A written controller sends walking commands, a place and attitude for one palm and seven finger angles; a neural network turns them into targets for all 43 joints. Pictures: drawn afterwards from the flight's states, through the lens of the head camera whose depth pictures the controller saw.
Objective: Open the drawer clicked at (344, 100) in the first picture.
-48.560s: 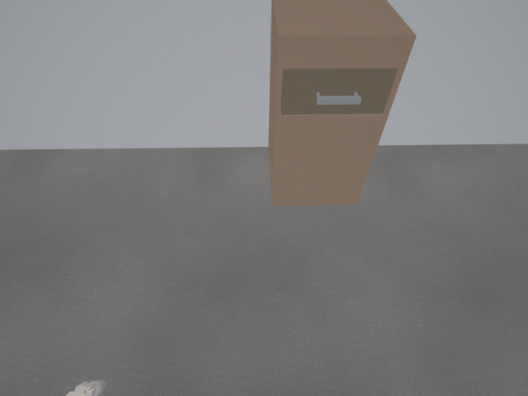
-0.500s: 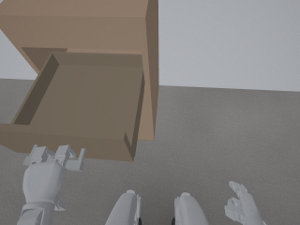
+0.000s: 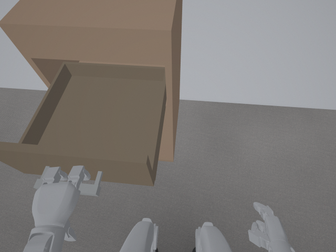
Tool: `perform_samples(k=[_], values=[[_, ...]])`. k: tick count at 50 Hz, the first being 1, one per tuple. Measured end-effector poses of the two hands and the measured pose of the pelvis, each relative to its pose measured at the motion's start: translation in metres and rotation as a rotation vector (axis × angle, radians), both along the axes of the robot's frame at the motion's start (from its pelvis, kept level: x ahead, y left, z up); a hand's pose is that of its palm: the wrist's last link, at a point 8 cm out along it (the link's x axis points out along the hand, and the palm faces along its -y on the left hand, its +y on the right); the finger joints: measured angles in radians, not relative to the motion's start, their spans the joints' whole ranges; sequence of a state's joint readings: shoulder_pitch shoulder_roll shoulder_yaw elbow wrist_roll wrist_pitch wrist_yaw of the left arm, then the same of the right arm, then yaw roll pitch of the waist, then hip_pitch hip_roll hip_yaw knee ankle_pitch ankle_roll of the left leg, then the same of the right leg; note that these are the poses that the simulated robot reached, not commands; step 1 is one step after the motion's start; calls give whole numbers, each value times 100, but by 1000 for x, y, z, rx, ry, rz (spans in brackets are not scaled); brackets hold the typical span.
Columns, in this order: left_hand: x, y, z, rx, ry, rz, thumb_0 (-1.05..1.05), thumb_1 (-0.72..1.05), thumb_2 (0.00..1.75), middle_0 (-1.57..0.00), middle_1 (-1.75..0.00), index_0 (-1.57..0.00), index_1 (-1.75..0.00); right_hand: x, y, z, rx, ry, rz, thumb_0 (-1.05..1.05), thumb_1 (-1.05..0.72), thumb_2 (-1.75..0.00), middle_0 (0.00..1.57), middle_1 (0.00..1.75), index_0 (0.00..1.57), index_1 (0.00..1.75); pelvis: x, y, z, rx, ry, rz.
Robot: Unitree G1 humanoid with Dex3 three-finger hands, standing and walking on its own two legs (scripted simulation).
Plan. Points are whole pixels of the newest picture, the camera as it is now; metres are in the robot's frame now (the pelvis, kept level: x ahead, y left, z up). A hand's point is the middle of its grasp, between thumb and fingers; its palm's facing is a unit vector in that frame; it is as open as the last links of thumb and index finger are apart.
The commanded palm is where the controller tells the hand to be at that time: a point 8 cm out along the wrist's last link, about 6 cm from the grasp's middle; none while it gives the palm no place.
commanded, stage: lift the hand off the handle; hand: left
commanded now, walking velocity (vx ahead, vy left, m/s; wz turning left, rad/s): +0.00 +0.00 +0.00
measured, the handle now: (70, 179) +0.27 +0.27 -0.03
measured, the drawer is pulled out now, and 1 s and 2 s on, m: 0.29 0.29 0.29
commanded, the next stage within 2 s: none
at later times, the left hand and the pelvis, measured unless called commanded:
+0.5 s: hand (57, 199) +0.22 +0.26 +0.01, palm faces -0.04 -0.06 -1.00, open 13.7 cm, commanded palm +0.21 +0.26 +0.06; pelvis +0.02 +0.00 +0.03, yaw +0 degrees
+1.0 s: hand (49, 194) +0.22 +0.26 +0.04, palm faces -0.04 -0.07 -1.00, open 13.6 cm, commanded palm +0.21 +0.26 +0.10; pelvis +0.03 +0.01 +0.05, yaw -1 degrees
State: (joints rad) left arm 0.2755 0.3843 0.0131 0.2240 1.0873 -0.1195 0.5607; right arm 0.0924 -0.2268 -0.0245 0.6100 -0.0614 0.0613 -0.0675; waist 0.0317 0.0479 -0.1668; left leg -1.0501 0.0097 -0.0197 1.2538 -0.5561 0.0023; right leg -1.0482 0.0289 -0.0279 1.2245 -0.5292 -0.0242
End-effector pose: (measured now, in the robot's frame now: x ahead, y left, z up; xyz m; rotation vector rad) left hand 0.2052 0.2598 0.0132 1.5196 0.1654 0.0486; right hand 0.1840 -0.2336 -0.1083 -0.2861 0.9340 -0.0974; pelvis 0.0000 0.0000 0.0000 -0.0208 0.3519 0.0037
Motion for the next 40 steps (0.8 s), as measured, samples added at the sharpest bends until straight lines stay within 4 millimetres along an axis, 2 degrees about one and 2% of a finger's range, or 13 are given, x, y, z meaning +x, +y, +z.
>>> perform_samples(k=[9, 21, 40], values=[[0, 1, 18, -2, -27, 2, 0, -49, 30, -32, -120, -40, -121, 2, 1, 14, 1, -6, -3, 1, -90, -90, 20, 30, 20, 30, 7, 3, 10, -3, -18, -2], [-2, 0, 44, -4, -38, 22, 0, -49, 30, -32, -120, -36, -121, 7, 4, 34, 27, -26, 0, 1, -90, -90, 20, 30, 20, 30, 15, 5, 26, 3, -55, -8], [-1, 5, 68, -7, -11, 5, 0, -49, 30, -32, -120, -34, -121, 13, 2, 53, 36, -47, 5, 1, -90, -90, 20, 30, 20, 30, 23, 4, 40, 4, -92, -8]])
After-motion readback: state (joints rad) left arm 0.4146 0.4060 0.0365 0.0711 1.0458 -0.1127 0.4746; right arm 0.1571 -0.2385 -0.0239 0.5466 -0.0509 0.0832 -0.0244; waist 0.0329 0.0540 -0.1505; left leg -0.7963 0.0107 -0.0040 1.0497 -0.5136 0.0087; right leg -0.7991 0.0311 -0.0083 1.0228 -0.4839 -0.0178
